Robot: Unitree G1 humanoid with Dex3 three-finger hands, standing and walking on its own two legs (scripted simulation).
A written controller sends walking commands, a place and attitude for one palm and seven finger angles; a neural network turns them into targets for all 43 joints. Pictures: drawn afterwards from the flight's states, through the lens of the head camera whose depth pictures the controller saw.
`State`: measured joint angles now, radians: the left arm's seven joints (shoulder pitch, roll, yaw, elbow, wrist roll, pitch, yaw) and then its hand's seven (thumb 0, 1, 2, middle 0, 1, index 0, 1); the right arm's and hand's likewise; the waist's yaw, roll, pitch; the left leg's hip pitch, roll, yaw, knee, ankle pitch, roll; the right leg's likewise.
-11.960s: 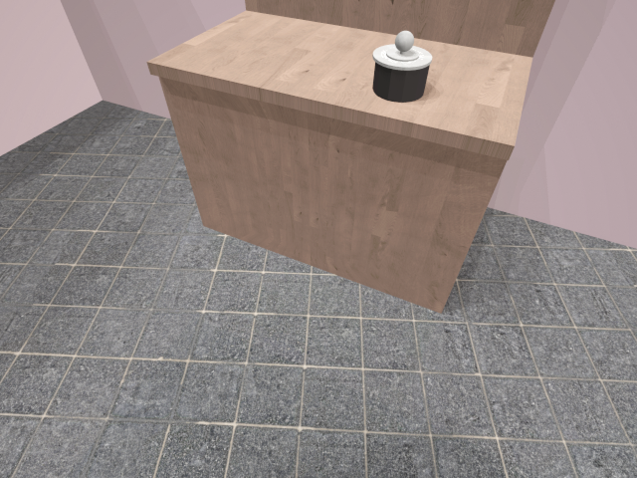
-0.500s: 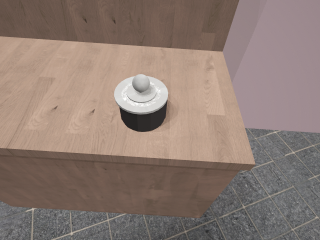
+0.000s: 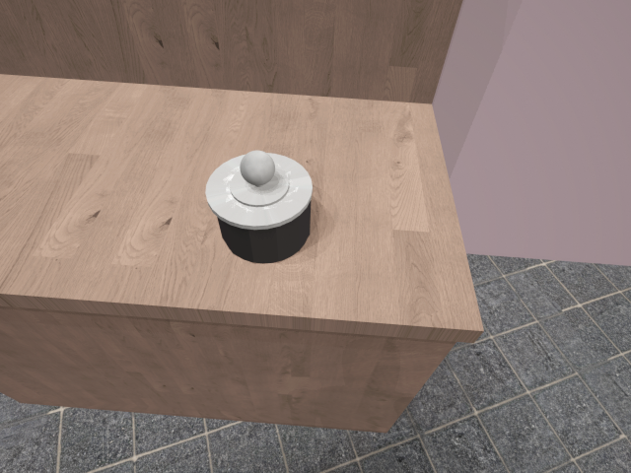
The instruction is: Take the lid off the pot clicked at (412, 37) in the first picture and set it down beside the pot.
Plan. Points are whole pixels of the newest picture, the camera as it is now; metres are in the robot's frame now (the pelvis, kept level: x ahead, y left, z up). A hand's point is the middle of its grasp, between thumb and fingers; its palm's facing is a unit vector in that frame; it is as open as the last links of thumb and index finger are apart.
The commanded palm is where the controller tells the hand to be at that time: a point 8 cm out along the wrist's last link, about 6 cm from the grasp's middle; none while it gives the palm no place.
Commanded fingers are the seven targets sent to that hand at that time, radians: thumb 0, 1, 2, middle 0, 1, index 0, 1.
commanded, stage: come to a stop and stand still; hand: left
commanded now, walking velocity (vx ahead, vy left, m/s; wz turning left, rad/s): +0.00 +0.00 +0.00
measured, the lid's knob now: (257, 168) +0.48 +0.12 +0.11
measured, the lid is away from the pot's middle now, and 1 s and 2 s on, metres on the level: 0.00 0.00 0.00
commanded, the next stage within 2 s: look again from close up in 0.78 s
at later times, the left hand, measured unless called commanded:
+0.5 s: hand out of the picture +0.02 +0.23 -0.16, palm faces +0.01 -0.96 -0.27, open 7.4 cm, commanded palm none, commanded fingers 0.00 0.90 0.90 -0.20 -0.30 -0.20 -0.30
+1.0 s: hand out of the picture -0.03 +0.22 -0.17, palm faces +0.00 -0.98 -0.22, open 7.4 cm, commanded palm none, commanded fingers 0.00 0.90 0.90 -0.20 -0.30 -0.20 -0.30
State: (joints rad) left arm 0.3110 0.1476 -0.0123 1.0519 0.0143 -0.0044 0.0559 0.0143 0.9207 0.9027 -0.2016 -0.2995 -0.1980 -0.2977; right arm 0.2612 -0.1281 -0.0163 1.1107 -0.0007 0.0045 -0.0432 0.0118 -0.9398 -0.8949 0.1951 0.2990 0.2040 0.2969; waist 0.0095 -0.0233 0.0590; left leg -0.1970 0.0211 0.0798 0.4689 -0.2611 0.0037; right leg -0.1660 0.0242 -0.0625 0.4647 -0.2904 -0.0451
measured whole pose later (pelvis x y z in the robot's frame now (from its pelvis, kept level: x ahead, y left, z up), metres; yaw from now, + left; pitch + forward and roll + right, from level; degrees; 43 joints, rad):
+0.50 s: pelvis -0.03 +0.04 +0.00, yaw +0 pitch -1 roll +0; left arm 0.25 0.17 0.00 0.99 0.02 0.00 0.05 0.01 0.91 0.90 -0.20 -0.30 -0.20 -0.30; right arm 0.24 -0.19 -0.02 1.01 -0.03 0.01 -0.01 0.00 -0.93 -0.89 0.20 0.30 0.20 0.30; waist -0.01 0.04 0.03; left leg -0.25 -0.04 0.10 0.50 -0.24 0.07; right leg -0.24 -0.04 -0.04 0.53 -0.28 0.01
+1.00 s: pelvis -0.02 +0.05 +0.00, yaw -1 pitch -1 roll +0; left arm 0.31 0.13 -0.01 1.07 0.02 0.00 0.05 0.01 0.91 0.90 -0.20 -0.30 -0.20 -0.30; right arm 0.26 -0.16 -0.02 1.09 -0.02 0.00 -0.02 0.01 -0.93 -0.89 0.19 0.30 0.20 0.30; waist 0.00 0.02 0.06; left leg -0.22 -0.05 0.12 0.47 -0.24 0.08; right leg -0.22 -0.05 -0.03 0.51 -0.28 0.02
